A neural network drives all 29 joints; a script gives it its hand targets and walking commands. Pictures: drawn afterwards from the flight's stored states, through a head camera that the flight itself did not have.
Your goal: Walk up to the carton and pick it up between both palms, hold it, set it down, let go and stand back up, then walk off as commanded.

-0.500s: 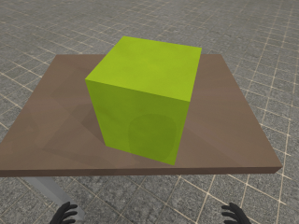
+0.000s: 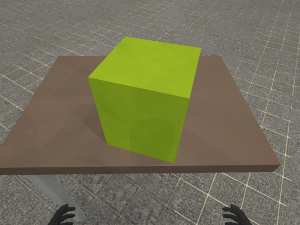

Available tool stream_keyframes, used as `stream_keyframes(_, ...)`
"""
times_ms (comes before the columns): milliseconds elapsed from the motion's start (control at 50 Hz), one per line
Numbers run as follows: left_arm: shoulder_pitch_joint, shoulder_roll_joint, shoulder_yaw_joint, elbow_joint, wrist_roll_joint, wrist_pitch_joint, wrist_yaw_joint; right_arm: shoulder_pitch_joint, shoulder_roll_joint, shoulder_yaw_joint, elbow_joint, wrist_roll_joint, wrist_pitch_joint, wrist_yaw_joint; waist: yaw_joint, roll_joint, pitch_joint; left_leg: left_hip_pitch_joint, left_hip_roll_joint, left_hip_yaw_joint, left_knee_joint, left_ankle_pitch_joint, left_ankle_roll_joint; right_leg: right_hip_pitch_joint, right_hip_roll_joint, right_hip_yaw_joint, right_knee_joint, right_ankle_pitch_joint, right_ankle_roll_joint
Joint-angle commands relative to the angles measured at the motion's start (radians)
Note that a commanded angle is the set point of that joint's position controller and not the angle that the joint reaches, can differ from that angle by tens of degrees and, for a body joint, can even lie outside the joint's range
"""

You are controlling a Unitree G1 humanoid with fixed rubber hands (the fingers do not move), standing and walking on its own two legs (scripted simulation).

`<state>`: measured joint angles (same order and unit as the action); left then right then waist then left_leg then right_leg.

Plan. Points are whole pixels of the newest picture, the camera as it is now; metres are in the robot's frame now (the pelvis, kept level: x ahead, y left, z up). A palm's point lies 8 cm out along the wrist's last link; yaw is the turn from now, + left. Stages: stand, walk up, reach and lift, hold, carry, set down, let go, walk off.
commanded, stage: stand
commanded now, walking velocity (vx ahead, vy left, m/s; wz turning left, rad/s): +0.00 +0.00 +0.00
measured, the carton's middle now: (149, 100) +0.43 +0.02 +0.13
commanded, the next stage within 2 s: none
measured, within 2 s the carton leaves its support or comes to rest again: neither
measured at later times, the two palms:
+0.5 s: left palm out of the picture +0.13 +0.27 -0.08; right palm out of the picture +0.13 -0.24 -0.08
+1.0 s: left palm out of the picture +0.12 +0.26 -0.09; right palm out of the picture +0.13 -0.24 -0.08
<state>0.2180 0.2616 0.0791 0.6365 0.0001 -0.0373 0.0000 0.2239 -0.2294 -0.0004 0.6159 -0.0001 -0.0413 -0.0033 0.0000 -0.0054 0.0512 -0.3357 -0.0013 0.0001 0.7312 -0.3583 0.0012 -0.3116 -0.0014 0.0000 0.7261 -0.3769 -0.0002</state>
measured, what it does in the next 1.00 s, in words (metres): stands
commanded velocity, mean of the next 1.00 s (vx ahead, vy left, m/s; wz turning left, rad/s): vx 0.00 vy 0.00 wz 0.00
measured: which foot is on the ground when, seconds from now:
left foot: down 0.00-1.00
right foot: down 0.00-1.00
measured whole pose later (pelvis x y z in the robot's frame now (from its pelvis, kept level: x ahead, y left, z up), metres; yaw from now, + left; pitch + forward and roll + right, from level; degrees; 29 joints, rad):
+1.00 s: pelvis +0.00 +0.00 +0.00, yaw +0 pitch -2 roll +0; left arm 0.22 0.26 0.07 0.68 0.00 -0.04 0.00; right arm 0.22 -0.24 0.00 0.66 0.00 -0.04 0.00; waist 0.00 -0.01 0.05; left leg -0.34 0.00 0.00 0.72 -0.35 0.00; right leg -0.31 0.00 0.00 0.72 -0.37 0.00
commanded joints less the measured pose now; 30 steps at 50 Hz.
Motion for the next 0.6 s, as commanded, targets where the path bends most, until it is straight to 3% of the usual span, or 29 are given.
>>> stream_keyframes(0, -0.083, 0.256, 0.045, -0.007, 0.023, -0.023, 0.012, -0.078, -0.262, -0.093, -0.009, -0.029, -0.037, -0.010, 0.009, 0.041, -0.024, 0.002, 0.096, -0.116, -0.179, 0.214, 0.082, 0.005, -0.083, 0.110, -0.153, 0.149, -0.090)
stream_keyframes(20, -0.096, 0.245, 0.042, 0.000, 0.021, -0.021, 0.007, -0.071, -0.280, -0.091, -0.008, -0.025, -0.044, -0.011, -0.001, 0.032, -0.028, -0.001, 0.119, -0.140, -0.183, 0.192, 0.098, 0.007, -0.083, 0.119, -0.155, 0.200, -0.089)
stream_keyframes(40, -0.090, 0.250, 0.044, -0.001, 0.030, -0.024, 0.009, -0.076, -0.248, -0.094, -0.013, -0.030, -0.043, -0.011, 0.004, 0.002, -0.039, 0.020, 0.100, -0.110, -0.182, 0.149, 0.083, 0.010, -0.084, 0.107, -0.170, 0.153, -0.075)
stream_keyframes(80, -0.075, 0.260, 0.039, 0.005, 0.013, -0.030, 0.001, -0.072, -0.284, -0.104, -0.016, -0.022, -0.030, -0.011, -0.006, -0.032, -0.056, 0.033, 0.085, -0.108, -0.175, 0.160, 0.079, -0.017, -0.092, 0.140, -0.198, 0.117, -0.098)
stream_keyframes(100, -0.080, 0.244, 0.040, 0.003, 0.014, -0.034, -0.001, -0.086, -0.298, -0.104, 0.000, -0.030, -0.035, -0.006, 0.006, 0.049, -0.002, 0.018, 0.088, -0.108, -0.183, 0.145, 0.084, -0.033, -0.096, 0.148, -0.200, 0.087, -0.080)
stream_keyframes(140, -0.081, 0.263, 0.045, 0.002, 0.019, -0.024, 0.003, -0.060, -0.291, -0.101, -0.006, -0.028, -0.035, -0.007, 0.018, -0.009, -0.043, 0.004, 0.102, -0.127, -0.209, 0.103, 0.090, 0.028, -0.079, 0.108, -0.172, 0.135, -0.083)
stream_keyframes(160, -0.069, 0.234, 0.039, 0.002, 0.013, -0.027, 0.007, -0.089, -0.299, -0.106, -0.004, -0.025, -0.041, -0.005, 0.019, 0.036, -0.042, 0.001, 0.103, -0.125, -0.207, 0.137, 0.098, 0.023, -0.078, 0.124, -0.159, 0.159, -0.078)
stream_keyframes(180, -0.063, 0.256, 0.043, 0.024, 0.016, -0.028, 0.006, -0.062, -0.260, -0.088, -0.006, -0.036, -0.038, -0.005, 0.011, 0.019, -0.021, 0.032, 0.081, -0.101, -0.179, 0.178, 0.086, -0.017, -0.102, 0.156, -0.194, 0.120, -0.089)
stream_keyframes(200, -0.081, 0.269, 0.045, 0.007, 0.029, -0.037, 0.003, -0.053, -0.278, -0.107, 0.004, -0.021, -0.028, -0.010, -0.010, 0.001, -0.033, 0.027, 0.087, -0.106, -0.203, 0.132, 0.081, -0.030, -0.097, 0.145, -0.205, 0.092, -0.093)
stream_keyframes(220, -0.090, 0.253, 0.046, 0.012, 0.010, -0.025, 0.006, -0.073, -0.305, -0.105, 0.006, -0.027, -0.037, -0.007, 0.008, 0.009, -0.003, 0.018, 0.086, -0.116, -0.203, 0.127, 0.082, -0.028, -0.081, 0.135, -0.195, 0.089, -0.090)
stream_keyframes(240, -0.096, 0.242, 0.038, 0.009, 0.012, -0.024, 0.003, -0.067, -0.319, -0.106, 0.005, -0.029, -0.043, -0.002, 0.004, 0.019, -0.030, 0.002, 0.094, -0.139, -0.217, 0.100, 0.082, 0.002, -0.077, 0.113, -0.180, 0.121, -0.082)
stream_keyframes(260, -0.072, 0.279, 0.047, 0.009, 0.025, -0.024, 0.001, -0.059, -0.304, -0.109, 0.020, -0.019, -0.042, -0.005, -0.003, 0.044, -0.029, 0.011, 0.094, -0.123, -0.200, 0.168, 0.072, 0.008, -0.080, 0.111, -0.186, 0.141, -0.080)
stream_keyframes(280, -0.069, 0.265, 0.042, 0.009, 0.015, -0.026, 0.001, -0.060, -0.276, -0.098, 0.018, -0.017, -0.037, -0.008, -0.003, 0.014, -0.066, 0.044, 0.098, -0.091, -0.152, 0.174, 0.073, 0.008, -0.083, 0.127, -0.196, 0.137, -0.076)
stream_keyframes(300, -0.060, 0.265, 0.044, 0.022, 0.015, -0.034, 0.003, -0.088, -0.278, -0.099, 0.011, -0.016, -0.033, -0.015, -0.003, 0.020, -0.012, -0.015, 0.094, -0.119, -0.173, 0.191, 0.083, -0.002, -0.088, 0.136, -0.190, 0.148, -0.087)
stream_keyframes(320, -0.083, 0.268, 0.043, 0.024, 0.013, -0.031, 0.003, -0.060, -0.268, -0.084, 0.012, -0.020, -0.037, -0.012, 0.001, 0.016, -0.031, 0.010, 0.098, -0.118, -0.175, 0.218, 0.083, 0.019, -0.101, 0.164, -0.186, 0.184, -0.091)
stream_keyframes(340, -0.065, 0.270, 0.040, 0.019, 0.013, -0.029, 0.003, -0.069, -0.271, -0.096, 0.016, -0.016, -0.036, -0.010, 0.007, -0.005, -0.067, 0.053, 0.084, -0.104, -0.158, 0.221, 0.079, -0.002, -0.112, 0.146, -0.184, 0.167, -0.093)
stream_keyframes(360, -0.076, 0.269, 0.042, 0.029, 0.017, -0.022, 0.005, -0.042, -0.261, -0.078, 0.016, -0.024, -0.038, -0.011, -0.001, 0.029, -0.050, 0.044, 0.099, -0.103, -0.167, 0.248, 0.084, 0.031, -0.109, 0.162, -0.183, 0.218, -0.093)
stream_keyframes(380, -0.076, 0.259, 0.045, 0.013, 0.014, -0.028, 0.006, -0.067, -0.283, -0.088, 0.022, -0.019, -0.035, -0.010, 0.019, 0.018, -0.096, 0.057, 0.089, -0.091, -0.166, 0.224, 0.074, 0.039, -0.097, 0.128, -0.167, 0.201, -0.085)
stream_keyframes(420, -0.081, 0.232, 0.033, 0.006, 0.019, -0.037, 0.007, -0.089, -0.275, -0.095, 0.011, -0.019, -0.042, -0.008, 0.013, 0.026, -0.047, 0.016, 0.092, -0.104, -0.165, 0.217, 0.083, 0.031, -0.088, 0.134, -0.182, 0.215, -0.078)
stream_keyframes(440, -0.092, 0.278, 0.048, 0.031, 0.013, -0.029, 0.010, -0.080, -0.287, -0.097, 0.023, -0.023, -0.036, -0.007, -0.003, -0.042, -0.067, 0.067, 0.073, -0.085, -0.167, 0.219, 0.067, -0.015, -0.105, 0.146, -0.196, 0.196, -0.087)
stream_keyframes(460, -0.093, 0.278, 0.051, 0.027, 0.018, -0.023, 0.014, -0.081, -0.276, -0.098, 0.007, -0.017, -0.036, -0.007, -0.018, 0.023, 0.020, 0.045, 0.089, -0.091, -0.175, 0.206, 0.074, -0.067, -0.091, 0.147, -0.212, 0.168, -0.086)
stream_keyframes(480, -0.076, 0.267, 0.041, 0.034, 0.018, -0.021, 0.014, -0.066, -0.270, -0.079, 0.023, -0.023, -0.032, -0.009, 0.011, 0.043, -0.027, 0.038, 0.099, -0.097, -0.166, 0.180, 0.087, -0.017, -0.095, 0.156, -0.206, 0.142, -0.088)
stream_keyframes(500, -0.120, 0.270, 0.045, 0.013, 0.015, -0.023, 0.008, -0.047, -0.265, -0.082, 0.034, -0.027, -0.028, -0.012, -0.019, 0.007, -0.013, 0.040, 0.081, -0.097, -0.186, 0.163, 0.090, -0.041, -0.102, 0.158, -0.201, 0.119, -0.086)
stream_keyframes(520, -0.069, 0.289, 0.047, 0.025, 0.020, -0.022, 0.013, -0.061, -0.286, -0.095, 0.019, -0.022, -0.032, -0.006, 0.002, 0.027, -0.084, 0.056, 0.086, -0.103, -0.181, 0.190, 0.079, 0.023, -0.100, 0.146, -0.185, 0.139, -0.093)
stream_keyframes(540, -0.060, 0.253, 0.043, 0.027, 0.009, -0.025, 0.010, -0.081, -0.302, -0.103, 0.025, -0.028, -0.027, -0.009, 0.001, 0.043, -0.034, 0.051, 0.091, -0.101, -0.185, 0.193, 0.083, -0.015, -0.094, 0.146, -0.191, 0.153, -0.079)
stream_keyframes(560, -0.090, 0.233, 0.026, 0.028, 0.021, -0.020, 0.005, -0.124, -0.306, -0.104, 0.008, -0.019, -0.031, -0.013, 0.017, -0.005, -0.028, 0.017, 0.107, -0.135, -0.208, 0.162, 0.082, -0.005, -0.072, 0.094, -0.186, 0.125, -0.077)
stream_keyframes(580, -0.091, 0.234, 0.030, 0.030, 0.022, -0.021, 0.007, -0.095, -0.308, -0.103, 0.025, -0.022, -0.033, -0.012, 0.016, 0.010, -0.006, -0.003, 0.097, -0.138, -0.212, 0.144, 0.084, 0.021, -0.087, 0.127, -0.204, 0.115, -0.087)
